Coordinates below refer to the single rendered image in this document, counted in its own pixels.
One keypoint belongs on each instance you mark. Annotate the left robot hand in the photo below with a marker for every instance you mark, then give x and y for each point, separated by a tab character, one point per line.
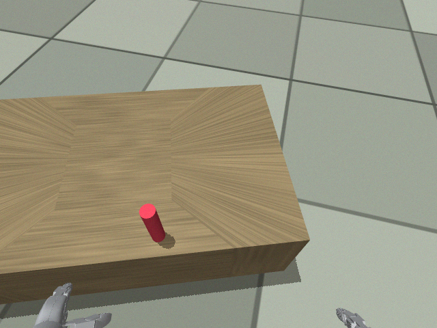
54	309

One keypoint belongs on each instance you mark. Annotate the can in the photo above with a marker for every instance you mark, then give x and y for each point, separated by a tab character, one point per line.
152	222

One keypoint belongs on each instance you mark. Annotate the right robot hand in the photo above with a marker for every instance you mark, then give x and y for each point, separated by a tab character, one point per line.
349	319

